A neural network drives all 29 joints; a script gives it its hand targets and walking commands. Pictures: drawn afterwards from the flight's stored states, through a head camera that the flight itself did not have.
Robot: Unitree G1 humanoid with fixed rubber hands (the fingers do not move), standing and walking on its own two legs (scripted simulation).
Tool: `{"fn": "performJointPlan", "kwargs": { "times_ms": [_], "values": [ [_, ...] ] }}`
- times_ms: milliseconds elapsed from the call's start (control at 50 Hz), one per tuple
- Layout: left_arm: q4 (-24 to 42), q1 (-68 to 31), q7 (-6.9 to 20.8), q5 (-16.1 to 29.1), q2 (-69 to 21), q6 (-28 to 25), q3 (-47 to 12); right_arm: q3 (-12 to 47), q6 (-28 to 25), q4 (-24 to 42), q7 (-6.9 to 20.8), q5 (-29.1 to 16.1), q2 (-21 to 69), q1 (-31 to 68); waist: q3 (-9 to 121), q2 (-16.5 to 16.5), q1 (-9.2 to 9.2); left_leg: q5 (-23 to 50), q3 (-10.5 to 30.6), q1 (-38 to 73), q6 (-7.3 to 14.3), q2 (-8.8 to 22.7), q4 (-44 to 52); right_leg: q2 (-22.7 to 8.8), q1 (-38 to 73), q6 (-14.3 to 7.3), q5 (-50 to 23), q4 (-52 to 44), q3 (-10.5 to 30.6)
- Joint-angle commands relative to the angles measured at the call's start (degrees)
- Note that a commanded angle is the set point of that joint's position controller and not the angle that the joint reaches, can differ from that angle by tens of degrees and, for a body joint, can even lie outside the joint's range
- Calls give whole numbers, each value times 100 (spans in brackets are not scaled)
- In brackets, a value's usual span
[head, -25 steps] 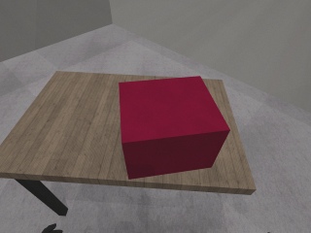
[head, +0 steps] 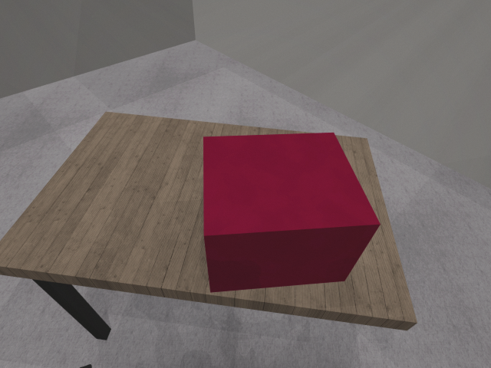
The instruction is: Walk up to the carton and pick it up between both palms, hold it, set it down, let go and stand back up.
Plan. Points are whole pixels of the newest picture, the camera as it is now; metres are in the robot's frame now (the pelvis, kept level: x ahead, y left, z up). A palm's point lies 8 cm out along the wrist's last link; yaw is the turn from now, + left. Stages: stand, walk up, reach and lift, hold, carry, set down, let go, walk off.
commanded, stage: walk up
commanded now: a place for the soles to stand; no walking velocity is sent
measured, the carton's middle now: (274, 209) +0.45 -0.05 -0.03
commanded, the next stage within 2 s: reach and lift in 0.36 s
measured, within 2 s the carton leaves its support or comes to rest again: neither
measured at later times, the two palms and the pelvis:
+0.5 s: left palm out of the picture +0.13 +0.30 -0.12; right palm out of the picture +0.13 -0.31 -0.10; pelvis -0.01 +0.00 -0.02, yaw -1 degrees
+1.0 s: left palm out of the picture +0.15 +0.24 -0.08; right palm out of the picture +0.11 -0.31 -0.06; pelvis -0.01 -0.01 +0.00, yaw -4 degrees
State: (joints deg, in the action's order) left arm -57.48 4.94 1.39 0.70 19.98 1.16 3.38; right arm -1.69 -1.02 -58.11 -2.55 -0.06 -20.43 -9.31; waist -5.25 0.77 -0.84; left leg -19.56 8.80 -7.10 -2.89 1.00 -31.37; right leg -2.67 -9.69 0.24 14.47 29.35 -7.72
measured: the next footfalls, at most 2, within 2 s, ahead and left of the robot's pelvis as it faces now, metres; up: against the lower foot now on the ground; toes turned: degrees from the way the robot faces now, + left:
none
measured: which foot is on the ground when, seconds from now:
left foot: down 0.00-1.00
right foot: down 0.00-1.00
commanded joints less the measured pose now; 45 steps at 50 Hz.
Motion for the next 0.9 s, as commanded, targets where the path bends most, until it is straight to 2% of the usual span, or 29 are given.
{"fn": "performJointPlan", "kwargs": {
  "times_ms": [0,20,40,60,80,120,180,200,240,280,300,340,360,380,400,440,460,520,560,580,600,620,680,720,800,820,840,860,880],
  "values": [
    [331,-295,-71,-35,1249,-110,243,-344,-88,419,-77,36,-1431,243,392,-526,25,1725,110,-749,416,396,688,-683,616,-429,-911,-587,683],
    [291,-313,-62,-59,1220,-94,241,-327,-75,380,-65,35,-1342,280,392,-259,-6,1612,290,-845,420,450,785,-586,715,-382,-736,-634,632],
    [351,-213,-78,8,1237,-83,224,-339,-75,387,-63,20,-1407,205,371,-389,4,1345,380,-757,464,509,794,-673,579,-447,-804,-658,761],
    [319,-278,-66,-7,1235,-97,235,-363,-87,365,-44,19,-1428,268,400,-195,-23,1395,513,-983,491,491,820,-576,880,-375,-883,-616,640],
    [304,-317,-53,-38,1258,-109,256,-376,-89,306,-46,18,-1444,164,482,-9,21,1420,340,-811,438,452,751,-665,834,-402,-944,-644,704],
    [221,-134,-80,-11,1299,-132,230,-407,-65,368,-54,36,-1465,241,396,-327,-35,1695,124,-771,383,384,664,-725,754,-438,-981,-751,729],
    [309,-296,-53,-55,1388,-123,252,-397,-59,292,-63,-32,-1459,102,486,124,63,1601,109,-649,392,309,558,-791,562,-518,-859,-766,707],
    [352,-273,-63,-11,1375,-118,273,-375,-90,355,-63,22,-1452,43,522,-481,32,1589,188,-693,431,342,652,-724,682,-487,-696,-603,597],
    [415,-308,-61,-3,1246,-72,260,-402,-52,381,-80,93,-1440,319,152,-443,-39,1322,413,-956,529,472,882,-505,424,-349,-281,-619,578],
    [294,-284,-38,-33,1336,-64,289,-395,-84,400,-41,-12,-1425,205,276,36,30,1296,583,-977,473,513,962,-475,685,-269,-460,-616,607],
    [334,-138,-60,-53,1373,-80,306,-419,-55,427,-22,18,-1548,198,430,-364,-18,1349,450,-946,477,518,903,-514,817,-344,-433,-676,633],
    [230,-69,-54,-72,1266,-106,265,-402,-57,444,-68,-17,-1392,205,503,-285,-22,1400,252,-777,435,346,656,-780,650,-499,-813,-786,758],
    [3120,-2189,-237,227,1391,1068,46,-848,-824,308,122,975,-660,2036,917,-223,686,6,-1250,-1825,-245,-73,50,345,313,-99,344,172,103],
    [2794,-1450,-339,-78,1174,1766,163,-990,-907,95,292,834,-926,1431,124,-162,603,-18,-1124,-2403,-66,76,-117,253,797,-151,173,434,182],
    [3415,-1394,-305,-207,1067,2122,170,-978,-906,301,372,777,-953,1340,491,-80,534,189,-1058,-2186,38,187,-163,175,1048,-68,-85,608,118],
    [3777,-1071,-216,-391,1031,2578,374,-1055,-899,564,416,571,-1288,1429,762,-366,326,797,-1046,-1770,-46,189,-441,133,742,-139,-516,696,178],
    [3769,-787,-190,-471,1045,2704,454,-1053,-904,445,405,435,-1438,1246,797,-200,379,1246,-1048,-1573,-82,154,-445,180,799,-160,-957,724,180],
    [4011,-393,-235,-515,685,2854,368,-910,-874,621,514,206,-1613,1080,1252,-471,473,2425,-894,-1052,-210,122,-487,355,737,-230,-1488,555,127],
    [3838,-23,-218,-706,778,2730,864,-776,-885,914,510,135,-1665,1043,1172,-105,109,2209,-934,-1014,-93,18,-391,310,1239,-161,-1807,372,250],
    [3996,-196,-231,-583,570,2700,656,-725,-835,1017,543,34,-1574,1090,977,-174,258,1844,-977,-1038,-28,-13,-128,313,1232,-119,-1515,269,155],
    [3786,-46,-273,-631,573,2727,745,-707,-790,957,574,-7,-1544,1042,973,-275,42,2040,-999,-939,-38,-80,-158,330,1168,-139,-1662,197,230],
    [3839,-60,-307,-672,441,2766,701,-783,-775,945,664,54,-1654,1067,799,-405,212,1920,-955,-1167,-88,22,-26,327,1059,-224,-1414,185,161],
    [3998,-240,-380,-675,452,2657,829,-643,-722,1405,742,36,-1473,1202,587,-70,38,1131,-1089,-1147,51,-85,222,358,1036,-144,-923,-112,268],
    [4085,-281,-414,-657,313,2620,831,-637,-610,1520,798,-32,-1371,1235,381,-177,-101,714,-1136,-1199,136,-149,383,305,897,-100,-474,-219,354],
    [4439,-201,-540,-503,194,2367,802,-599,-665,1678,957,-50,-1259,964,593,-146,-164,701,-1167,-1266,106,-125,502,323,996,-181,-553,-366,534],
    [4353,-139,-541,-485,220,2327,736,-536,-659,1849,957,-126,-1248,867,570,-17,-9,506,-1186,-1245,129,-172,570,373,960,-115,-440,-364,492],
    [4606,-71,-585,-436,60,2285,639,-605,-635,1742,1006,-155,-1241,800,459,-180,-54,539,-1144,-1390,96,-82,626,364,921,-194,-466,-258,490],
    [4674,-91,-573,-332,130,2179,628,-630,-717,2025,1001,-213,-1237,863,568,1,-119,570,-1209,-1213,106,-170,634,345,889,-116,-561,-398,522],
    [4613,61,-575,-356,8,2137,575,-591,-713,1960,994,-130,-1217,672,433,-111,16,511,-1227,-1148,110,-177,709,336,839,-120,-278,-511,474]
  ]
}}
